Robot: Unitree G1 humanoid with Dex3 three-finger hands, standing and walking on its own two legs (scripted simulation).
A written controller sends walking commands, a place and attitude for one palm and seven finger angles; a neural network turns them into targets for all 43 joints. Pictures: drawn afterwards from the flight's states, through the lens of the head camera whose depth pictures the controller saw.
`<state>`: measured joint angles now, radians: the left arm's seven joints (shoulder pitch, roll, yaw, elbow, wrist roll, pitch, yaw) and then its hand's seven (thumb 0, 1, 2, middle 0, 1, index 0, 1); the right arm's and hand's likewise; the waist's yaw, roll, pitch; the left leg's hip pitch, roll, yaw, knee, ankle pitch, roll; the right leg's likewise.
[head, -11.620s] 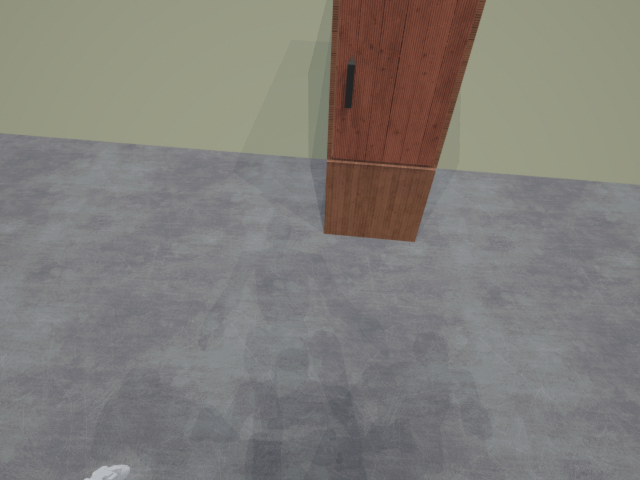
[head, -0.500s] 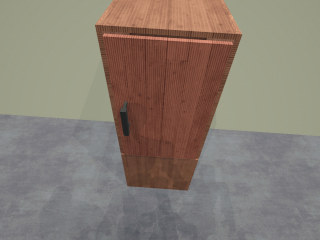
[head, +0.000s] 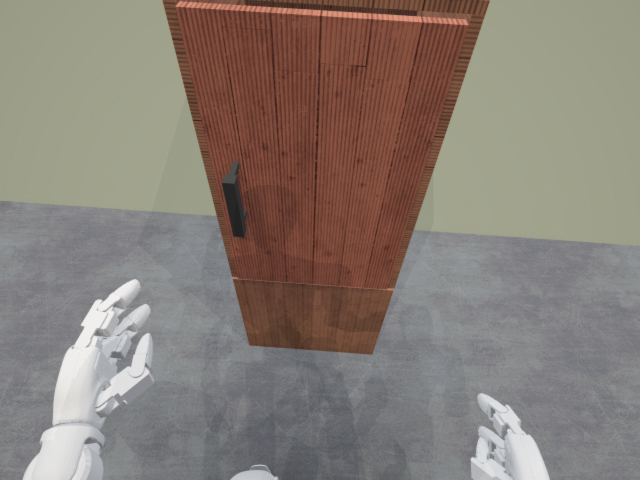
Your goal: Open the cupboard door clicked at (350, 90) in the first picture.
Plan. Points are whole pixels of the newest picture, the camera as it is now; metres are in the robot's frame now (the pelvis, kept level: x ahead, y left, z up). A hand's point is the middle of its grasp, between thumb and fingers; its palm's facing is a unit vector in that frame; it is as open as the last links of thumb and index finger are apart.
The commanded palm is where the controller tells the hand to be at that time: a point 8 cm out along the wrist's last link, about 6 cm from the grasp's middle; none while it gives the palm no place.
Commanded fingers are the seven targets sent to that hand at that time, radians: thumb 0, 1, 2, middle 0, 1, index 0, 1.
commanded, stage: raise the hand with hooked fingers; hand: left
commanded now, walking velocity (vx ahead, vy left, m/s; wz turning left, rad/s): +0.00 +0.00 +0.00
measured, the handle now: (237, 200) +0.56 +0.17 -0.01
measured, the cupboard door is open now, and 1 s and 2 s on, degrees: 0 0 0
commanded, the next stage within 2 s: move the hooked fingers beside the handle in 1.82 s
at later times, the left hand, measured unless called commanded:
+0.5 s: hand (145, 394) +0.23 +0.23 -0.03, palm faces -0.10 -0.99 -0.02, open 10.7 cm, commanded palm +0.20 +0.29 -0.02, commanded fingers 0.00 -0.03 0.50 -0.27 -0.90 -0.27 -0.90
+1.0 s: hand (101, 371) +0.25 +0.28 -0.01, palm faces +0.00 -1.00 -0.07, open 13.5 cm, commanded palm +0.23 +0.33 -0.01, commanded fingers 0.00 -0.50 0.30 -0.30 -1.20 -0.30 -1.20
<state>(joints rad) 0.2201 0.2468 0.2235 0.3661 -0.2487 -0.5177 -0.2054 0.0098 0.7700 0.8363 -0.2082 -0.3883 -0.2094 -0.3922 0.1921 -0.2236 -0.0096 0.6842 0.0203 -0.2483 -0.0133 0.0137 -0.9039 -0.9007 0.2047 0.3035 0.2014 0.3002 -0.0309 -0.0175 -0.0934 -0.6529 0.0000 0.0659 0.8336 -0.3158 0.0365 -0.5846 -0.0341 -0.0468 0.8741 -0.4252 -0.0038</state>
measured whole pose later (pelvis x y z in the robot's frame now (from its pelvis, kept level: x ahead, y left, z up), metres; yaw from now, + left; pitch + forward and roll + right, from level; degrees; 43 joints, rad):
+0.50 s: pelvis +0.00 -0.02 -0.06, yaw -1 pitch +16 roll -3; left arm 0.26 0.36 0.37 0.20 -0.41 -0.32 -0.57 0.01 0.20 0.59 -0.25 -0.75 -0.25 -0.76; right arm 0.20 -0.20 0.01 0.59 0.04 -0.24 -0.07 0.02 -0.90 -0.90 0.21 0.30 0.20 0.30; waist -0.01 0.04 -0.13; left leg -1.04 0.07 -0.01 1.24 -0.49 0.01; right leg -0.92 0.03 -0.11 1.21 -0.57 -0.04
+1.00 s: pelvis +0.00 +0.02 -0.05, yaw +0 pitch +16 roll -5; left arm 0.17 0.39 0.37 0.24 -0.35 -0.37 -0.45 0.00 -0.38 0.35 -0.29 -1.12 -0.30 -1.13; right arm 0.24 -0.25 0.03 0.52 0.04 -0.22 -0.05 0.02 -0.90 -0.90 0.20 0.30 0.20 0.30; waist -0.02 0.02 -0.15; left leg -1.01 0.03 0.01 1.19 -0.46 0.06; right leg -0.87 -0.01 -0.09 1.13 -0.53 0.01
